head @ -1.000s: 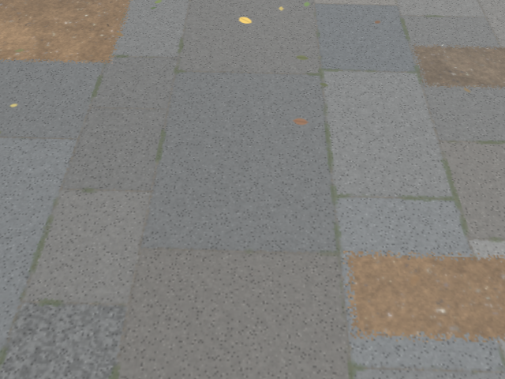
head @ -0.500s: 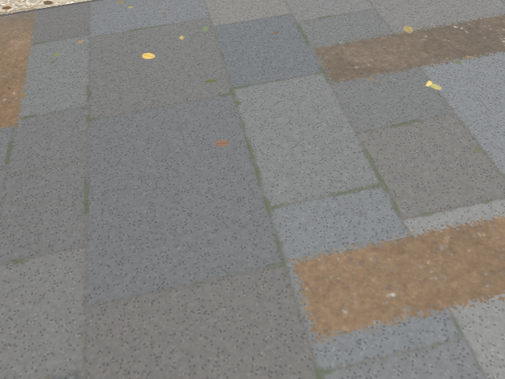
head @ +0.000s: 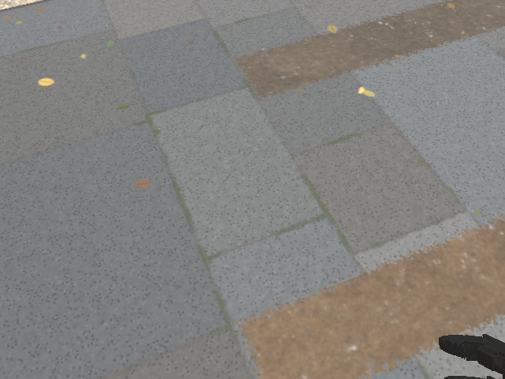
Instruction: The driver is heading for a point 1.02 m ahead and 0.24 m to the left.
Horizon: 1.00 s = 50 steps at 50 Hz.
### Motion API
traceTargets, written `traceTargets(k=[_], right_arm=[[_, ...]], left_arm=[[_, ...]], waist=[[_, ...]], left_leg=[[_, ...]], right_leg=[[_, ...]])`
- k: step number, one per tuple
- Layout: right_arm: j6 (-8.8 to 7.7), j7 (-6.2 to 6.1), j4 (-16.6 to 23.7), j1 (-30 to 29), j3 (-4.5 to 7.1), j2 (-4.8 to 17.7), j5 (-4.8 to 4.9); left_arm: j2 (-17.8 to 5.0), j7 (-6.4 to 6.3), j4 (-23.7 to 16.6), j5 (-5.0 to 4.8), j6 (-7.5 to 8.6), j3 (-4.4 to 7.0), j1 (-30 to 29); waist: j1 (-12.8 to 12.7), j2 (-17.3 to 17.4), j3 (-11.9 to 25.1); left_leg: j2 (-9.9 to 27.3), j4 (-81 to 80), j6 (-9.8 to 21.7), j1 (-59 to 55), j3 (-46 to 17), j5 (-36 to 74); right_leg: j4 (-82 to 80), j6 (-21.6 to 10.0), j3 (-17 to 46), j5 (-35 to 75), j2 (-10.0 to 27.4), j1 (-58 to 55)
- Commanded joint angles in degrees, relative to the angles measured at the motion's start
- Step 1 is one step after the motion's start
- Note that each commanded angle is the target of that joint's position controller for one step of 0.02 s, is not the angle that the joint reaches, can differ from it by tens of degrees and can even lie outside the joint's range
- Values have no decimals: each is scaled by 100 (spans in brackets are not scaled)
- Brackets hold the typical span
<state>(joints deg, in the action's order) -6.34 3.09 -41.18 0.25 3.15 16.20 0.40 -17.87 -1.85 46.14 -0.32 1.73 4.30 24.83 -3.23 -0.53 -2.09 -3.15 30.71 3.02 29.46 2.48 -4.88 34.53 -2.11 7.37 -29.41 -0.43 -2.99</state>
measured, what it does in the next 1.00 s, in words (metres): walks ahead, turning left: right foot, then left foot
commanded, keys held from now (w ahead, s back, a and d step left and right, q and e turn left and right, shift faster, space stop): w+q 0.92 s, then w+e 0.08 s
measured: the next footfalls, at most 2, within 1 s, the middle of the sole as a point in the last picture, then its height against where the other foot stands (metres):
right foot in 0.44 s outside the picture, level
left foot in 0.94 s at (193, 316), level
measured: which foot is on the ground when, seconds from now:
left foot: down 0.00-0.44, up 0.46-0.92, down 0.94-1.00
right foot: down 0.00-0.00, up 0.02-0.42, down 0.44-0.96, up 0.98-1.00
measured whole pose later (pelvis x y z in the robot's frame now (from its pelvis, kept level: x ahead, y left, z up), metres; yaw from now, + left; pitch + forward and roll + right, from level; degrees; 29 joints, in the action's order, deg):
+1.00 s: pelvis +0.52 +0.11 +0.00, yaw +32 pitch +1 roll -1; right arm -1.6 2.5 -34.7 3.5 3.2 16.8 1.1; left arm -18.0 -0.4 46.9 -1.0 3.7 3.7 19.3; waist -3.4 0.4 -4.0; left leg -1.9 37.2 5.4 28.7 2.6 -9.6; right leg 54.7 1.3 -5.4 -28.6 5.0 8.0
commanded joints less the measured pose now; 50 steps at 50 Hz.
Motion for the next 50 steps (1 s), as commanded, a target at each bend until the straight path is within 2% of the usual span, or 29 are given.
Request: traceTargets(k=[1, 2, 3, 4, 5, 6, 8, 12, 14, 17, 19, 21, 22, 23, 24, 25, 26, 27, 29, 31, 34, 38, 42, 45, 46, 47, 48, 49, 50], right_arm=[[-8, 29, -334, 2318, 362, 1168, 100], [-3, -1, -252, 1775, 290, 919, 136], [32, -41, -146, 1427, 247, 833, 77], [52, -63, -105, 1214, 219, 769, 15], [45, -95, -74, 1137, 181, 695, -53], [58, -121, -61, 1100, 160, 638, -54], [67, -188, -86, 1174, 167, 669, 30], [119, -316, -126, 1445, 265, 970, 106], [182, -349, -167, 1707, 285, 1024, 134], [276, -378, -218, 2020, 282, 995, 183], [325, -392, -193, 2028, 290, 991, 154], [349, -380, -129, 1967, 225, 770, 102], [324, -345, -13, 1948, 89, 390, 18], [250, -340, 178, 2637, -41, -20, 126], [247, -359, 144, 2648, 42, 500, 243], [284, -370, 164, 2136, 149, 863, 229], [320, -375, 221, 1806, 168, 866, 154], [339, -358, 283, 1629, 183, 808, 97], [413, -291, 359, 1584, 182, 612, 135], [481, -257, 455, 1465, 142, 421, 127], [501, -208, 622, 1115, 95, 324, 75], [429, -64, 776, 461, 28, 242, 81], [421, 49, 1031, -93, 31, 301, 107], [465, 71, 1080, 210, 177, 582, 66], [489, 47, 933, 873, 306, 793, 73], [521, -44, 679, 1811, 470, 1050, 84], [553, -183, 524, 2368, 557, 1504, 90], [465, -164, 672, 2282, 496, 1659, 87], [402, -126, 624, 2237, 360, 1167, 37]], left_arm=[[-270, 85, -424, -52, 236, -91, 687], [-680, 115, -659, -200, 327, 11, -206], [-715, 121, -800, -158, 426, -22, -774], [-665, 122, -871, -38, 492, -12, -1044], [-626, 125, -887, 30, 504, 6, -998], [-549, 134, -881, 65, 490, -6, -906], [-389, 133, -922, 121, 443, -56, -861], [-133, 141, -1224, 134, 447, -197, -1769], [-135, 177, -1312, 79, 485, -205, -2164], [-298, 215, -1426, -10, 521, -138, -2430], [-450, 225, -1437, -42, 553, -57, -2325], [-641, 188, -1267, -21, 589, 77, -1578], [-950, 140, -1197, 73, 600, 175, -768], [-1449, 146, -1047, 161, 504, 295, -261], [-1076, 203, -977, 84, 467, 242, -212], [-675, 197, -1036, 59, 461, 135, -461], [-516, 196, -1041, 84, 445, 75, -741], [-368, 202, -1003, 103, 431, 26, -957], [-291, 192, -924, 125, 457, 12, -1120], [-366, 194, -824, 74, 504, 56, -1094], [-583, 173, -662, 67, 510, 141, -1017], [-780, 128, -501, 31, 440, 190, -930], [-969, 121, -297, -79, 338, 252, -653], [-1210, 80, -265, -145, 222, 324, -653], [-1253, 60, -277, -168, 173, 330, -700], [-1086, 43, -259, -151, 178, 245, -578], [-450, 90, -397, 101, 234, 17, -263], [-251, 168, -502, 39, 396, -133, 43], [-855, 220, -538, -216, 480, 34, -646]], waist=[[796, 1545, 2468], [835, 1050, 1321], [769, 327, 846], [607, 48, 470], [409, 161, 399], [290, 335, 380], [194, 471, 286], [474, 399, 24], [661, 410, 58], [723, 469, 134], [578, 578, 186], [140, 612, 486], [-229, 114, 1184], [1, -1615, 1947], [-40, -1581, 1730], [-161, -910, 1016], [-97, -533, 625], [7, -472, 348], [180, -675, 148], [220, -578, 93], [185, -364, 37], [-25, -260, -99], [-123, -259, -269], [223, -485, 119], [631, -464, 496], [1101, -271, 983], [1016, 940, 1522], [733, 1464, 2552], [1078, 601, 2115]], left_leg=[[2245, -1512, 1822, -5448, -5316, -2132], [2093, -1574, 1496, -4579, -4436, -2265], [1855, -1659, 1300, -3635, -3744, -1771], [1646, -1735, 1269, -2878, -3258, -1106], [1444, -1840, 1244, -2458, -2937, -655], [1304, -1937, 1266, -2220, -2750, -417], [1237, -2080, 1367, -1811, -2431, -68], [927, -2138, 1148, -1142, -1823, 22], [848, -1992, 1004, -1083, -1778, -18], [976, -1597, 846, -1447, -2158, -437], [1078, -1198, 711, -1719, -2476, -580], [797, -370, 452, -1562, -2405, -386], [457, 1127, 240, -1052, -1980, -830], [-283, 2988, -104, 697, -1135, -2751], [145, 3980, -172, 1576, -1149, -2828], [357, 4308, -198, 1760, -1173, -2263], [533, 4271, -242, 1625, -1026, -1807], [666, 4028, -278, 1492, -1015, -1515], [862, 3713, -313, 1115, -913, -1225], [903, 3433, -366, 1120, -825, -1050], [954, 2660, -441, 1304, -805, -509], [863, 1374, -343, 959, -465, 526], [741, 703, -98, 822, -171, 318], [260, 533, 256, -55, 275, -517], [12, 332, 436, -959, 399, -513], [-71, 23, 665, -2595, 176, -164], [1292, 0, 1172, -4603, -1892, -131], [2523, -966, 2103, -5432, -4876, -1162], [2421, -1250, 1761, -5047, -4280, -1271]], right_leg=[[4389, 170, 266, -127, -396, 4021], [4547, 76, 210, 224, -24, 4491], [4217, -5, 80, 659, 218, 4311], [3783, -2, -14, 896, 383, 4174], [3417, 5, 6, 1096, 540, 3860], [3142, 53, -29, 1155, 584, 3682], [2542, 221, -187, 1093, 620, 3586], [780, 491, -402, 2434, 438, 3233], [129, 588, -439, 3156, 208, 2879], [-412, 591, -276, 3217, 92, 2618], [-618, 468, -229, 2803, 90, 2365], [-937, 172, -300, 2463, 193, 1261], [-919, -207, 486, 2029, 1066, 32], [-1370, -1077, 2889, 960, 2378, -1635], [-1738, -1221, 3885, -289, 2579, -1505], [-1822, -998, 3053, -195, 2289, -923], [-1843, -846, 2174, 658, 2016, -322], [-1962, -787, 1571, 1342, 1758, 151], [-2248, -708, 774, 2014, 1493, 704], [-2435, -799, 325, 2509, 1498, 831], [-2566, -896, -190, 3077, 1586, 694], [-2596, -724, -987, 3311, 1461, 621], [-2407, -566, -1366, 3716, 1624, 128], [-1340, -393, -1708, 6245, 1637, -187], [-401, -292, -1862, 6852, 1533, -31], [827, -129, -1935, 6380, 1359, 833], [2790, 128, -1926, 2348, 875, 2893], [4273, 273, -845, -584, 17, 4209], [4539, 218, -264, -211, 319, 4704]])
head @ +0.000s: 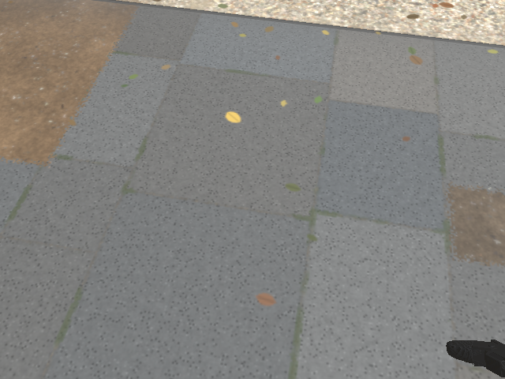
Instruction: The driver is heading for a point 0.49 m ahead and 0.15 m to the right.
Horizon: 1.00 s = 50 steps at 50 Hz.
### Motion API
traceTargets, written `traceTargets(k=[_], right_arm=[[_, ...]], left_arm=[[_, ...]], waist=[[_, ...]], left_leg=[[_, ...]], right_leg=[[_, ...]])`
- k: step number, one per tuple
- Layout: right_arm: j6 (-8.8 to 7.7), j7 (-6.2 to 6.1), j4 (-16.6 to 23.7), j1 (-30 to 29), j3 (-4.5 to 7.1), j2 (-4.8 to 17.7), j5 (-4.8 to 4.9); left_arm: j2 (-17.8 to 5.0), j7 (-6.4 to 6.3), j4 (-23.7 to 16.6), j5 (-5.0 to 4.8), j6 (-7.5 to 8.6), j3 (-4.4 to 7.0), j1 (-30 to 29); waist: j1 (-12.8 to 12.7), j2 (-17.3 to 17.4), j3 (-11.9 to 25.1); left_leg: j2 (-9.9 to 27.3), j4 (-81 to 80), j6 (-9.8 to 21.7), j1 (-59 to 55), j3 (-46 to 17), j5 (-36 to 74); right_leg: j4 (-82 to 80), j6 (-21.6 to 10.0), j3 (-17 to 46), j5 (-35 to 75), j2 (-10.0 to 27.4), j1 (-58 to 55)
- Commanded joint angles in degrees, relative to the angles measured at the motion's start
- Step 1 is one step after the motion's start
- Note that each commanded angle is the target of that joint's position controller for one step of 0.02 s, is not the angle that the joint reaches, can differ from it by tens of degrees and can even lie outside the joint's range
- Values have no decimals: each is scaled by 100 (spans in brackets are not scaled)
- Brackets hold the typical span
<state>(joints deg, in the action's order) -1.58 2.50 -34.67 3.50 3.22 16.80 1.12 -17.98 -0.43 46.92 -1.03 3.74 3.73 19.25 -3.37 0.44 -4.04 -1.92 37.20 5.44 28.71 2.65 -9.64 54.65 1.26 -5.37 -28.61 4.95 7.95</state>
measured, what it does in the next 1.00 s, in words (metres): walks ahead, turning right: right foot, then left foot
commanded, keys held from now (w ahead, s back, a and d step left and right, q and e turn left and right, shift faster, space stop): w+e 0.48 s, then no key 0.52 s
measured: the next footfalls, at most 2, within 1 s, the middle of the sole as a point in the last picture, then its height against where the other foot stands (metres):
right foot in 0.50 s outside the picture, level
left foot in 0.94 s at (270, 307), level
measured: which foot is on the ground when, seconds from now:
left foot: down 0.00-0.50, up 0.52-0.92, down 0.94-1.00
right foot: up 0.00-0.48, down 0.50-1.00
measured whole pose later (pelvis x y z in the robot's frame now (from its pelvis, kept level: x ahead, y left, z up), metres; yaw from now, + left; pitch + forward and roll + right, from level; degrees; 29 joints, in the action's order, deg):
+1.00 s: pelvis +0.47 -0.07 +0.02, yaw -17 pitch +1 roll -1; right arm -2.0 -0.8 -45.1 9.3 2.1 14.5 -1.2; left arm -15.0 0.1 45.6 1.2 1.8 1.6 10.3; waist -0.9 -0.4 -0.6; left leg 1.3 29.5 -0.6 22.0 -1.0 -8.7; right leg 29.9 -2.0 1.5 -19.7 -3.5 11.1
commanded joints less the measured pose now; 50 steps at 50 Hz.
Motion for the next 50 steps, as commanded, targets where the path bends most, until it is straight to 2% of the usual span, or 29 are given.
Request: traceTargets(k=[1, 2, 3, 4, 6, 10, 14, 17, 20, 22, 23, 24, 25, 26, 27, 28, 29, 30, 31, 32, 34, 37, 42, 45, 46, 47, 48, 49, 50], right_arm=[[-130, -60, -102, 1670, 298, 972, -59], [-176, -62, -149, 1295, 239, 801, -64], [-223, -59, -158, 1021, 174, 584, -108], [-268, -59, -167, 882, 149, 508, -156], [-393, -59, -306, 830, 166, 509, -164], [-473, -150, -581, 975, 188, 552, -224], [-460, -220, -724, 1057, 186, 654, -188], [-369, -251, -937, 1387, 221, 754, -136], [-197, -301, -1042, 1498, 264, 864, -73], [-104, -368, -999, 1367, 307, 1031, -56], [-58, -409, -972, 1315, 325, 1105, -56], [-22, -445, -947, 1236, 320, 1128, -49], [-50, -475, -885, 1221, 252, 1012, -63], [-202, -361, -625, 1946, -23, 157, -270], [-403, -250, -733, 1736, -6, 558, -163], [-469, -189, -639, 1238, 96, 885, 85], [-491, -211, -547, 994, 45, 783, 75], [-459, -255, -578, 850, 56, 741, -30], [-374, -279, -594, 913, 98, 789, -69], [-276, -297, -636, 1056, 96, 727, -71], [-137, -351, -753, 1375, 42, 490, -112], [-85, -396, -765, 1224, -12, 332, -161], [-91, -339, -670, 585, 11, 398, -115], [-121, -300, -662, 548, 63, 463, -174], [-149, -290, -719, 699, 76, 462, -215], [-177, -316, -721, 732, 119, 670, -265], [-166, -364, -649, 624, 166, 979, -290], [-100, -381, -698, 556, 88, 622, -273], [-51, -350, -700, 431, 21, 326, -193]], left_arm=[[-837, 92, -745, -244, 317, 77, -461], [-737, 42, -684, -144, 310, 61, -536], [-741, 25, -621, -50, 251, 89, -456], [-701, 44, -523, -48, 161, 92, -216], [-503, 35, -399, -57, 5, 67, -3], [-331, 11, -525, -38, -49, 45, -489], [-134, 143, -678, -24, 23, -34, -1068], [-46, 262, -919, -24, 33, -91, -1538], [-82, 403, -1185, -10, 34, -87, -1782], [-237, 448, -1264, -7, -5, -9, -1547], [-393, 442, -1224, 0, -36, 75, -1163], [-646, 401, -1088, -7, -54, 217, -438], [-988, 302, -930, 18, -77, 380, 418], [-1626, 219, -954, 84, -56, 473, 448], [-1163, 203, -1111, 102, -26, 338, 544], [-880, 201, -1105, 162, -16, 232, 255], [-690, 191, -1103, 97, -5, 188, -69], [-546, 184, -1109, 51, -14, 138, -386], [-422, 162, -1145, 94, -14, 80, -577], [-450, 159, -1162, 140, -12, 76, -702], [-547, 154, -1079, 160, 40, 96, -867], [-583, 84, -946, 140, -14, 98, -988], [-525, 41, -646, 159, -158, 43, -830], [-441, 53, -505, 123, -198, -8, -952], [-362, 50, -463, 81, -198, -43, -989], [-229, 50, -400, 144, -158, -89, -737], [-150, 69, -323, 285, -100, -105, -172], [1, 38, -197, 273, -114, -153, 80], [-99, 8, -208, 255, -186, -159, -171]], waist=[[993, 467, 1491], [729, 94, 1057], [520, 236, 814], [350, 402, 760], [221, 320, 667], [349, 198, 262], [600, 181, 64], [818, 94, -140], [808, 133, -145], [563, 365, 186], [322, 484, 479], [-105, 453, 882], [-576, 66, 1344], [56, -1502, 2004], [-265, -980, 3031], [-352, -557, 2368], [-162, -139, 1687], [26, 109, 1162], [226, 5, 992], [367, -94, 908], [560, -229, 905], [532, -465, 1040], [216, -562, 1016], [316, -588, 858], [450, -521, 846], [375, -207, 909], [-33, 425, 1129], [-79, 897, 1384], [29, 845, 1303]], left_leg=[[2102, -1939, 1285, -4118, -3320, -402], [1843, -2003, 1056, -3273, -2646, 71], [1635, -2143, 951, -2681, -2161, 571], [1528, -2348, 904, -2271, -1849, 757], [1484, -2663, 929, -1908, -1359, 1128], [1330, -2915, 713, -1992, -461, 1574], [1261, -3078, 452, -2229, 136, 1514], [1510, -2960, 429, -2914, 291, 1765], [1733, -2487, 355, -3619, 415, 2689], [1739, -1785, 212, -3777, 590, 4567], [1705, -1147, 138, -3758, 668, 5427], [1571, -121, 7, -3425, 779, 5619], [1306, 1410, -233, -2321, 790, 4492], [134, 3766, -684, 383, 593, -1044], [-217, 4724, -733, 913, -710, -2592], [193, 4649, -649, 1165, -947, -2204], [474, 4130, -608, 1192, -827, -1862], [636, 3649, -640, 1081, -680, -1706], [749, 3367, -661, 659, -678, -1549], [737, 3166, -723, 286, -639, -1405], [694, 2522, -892, -37, -524, -1090], [615, 1378, -995, -269, -429, -246], [536, 162, -928, -532, -486, 635], [451, -549, -705, -832, -468, 479], [410, -1131, -579, -1251, -436, 1042], [742, -1347, -432, -1778, -801, 2554], [1322, -1022, -88, -2435, -1292, 3964], [1556, -951, 401, -2591, -1545, 3644], [1469, -1030, 448, -2339, -1602, 2892]], right_leg=[[2273, -209, 895, 147, -2, 3734], [1826, -210, 879, 609, 267, 3482], [1494, -181, 928, 922, 415, 3161], [1403, -152, 985, 1170, 497, 2785], [1213, -49, 995, 1432, 477, 2589], [214, 82, 1220, 2574, 306, 3153], [-1169, -13, 856, 3679, 134, 2984], [-1722, -157, 703, 3562, 79, 3298], [-1976, -365, 439, 2816, -60, 3510], [-1966, -583, 89, 2196, -394, 2908], [-1909, -717, -59, 1913, -614, 2345], [-2103, -903, -89, 1982, -833, 1302], [-2486, -1174, 570, 2610, -573, -350], [-2477, -2295, 3546, 3477, 1154, -2720], [-3144, -2775, 5032, 4162, 1752, -3235], [-3109, -2413, 3819, 5144, 1549, -2729], [-3040, -2121, 2977, 5582, 1269, -1923], [-3186, -1915, 2479, 5687, 1043, -1113], [-3393, -1827, 2174, 5745, 894, -468], [-3575, -1800, 1988, 5843, 783, 9], [-3732, -1798, 1540, 6304, 632, 456], [-3688, -1581, 1000, 6348, 356, 510], [-3587, -1390, 1081, 5209, 417, 221], [-3207, -1269, 1347, 4482, 508, 208], [-2994, -1090, 1358, 4017, 372, 318], [-2756, -795, 1302, 3356, 79, 465], [-2497, -525, 1121, 2063, -353, 837], [-2432, -289, 930, 1011, -513, 959], [-2617, -185, 903, 956, -435, 818]])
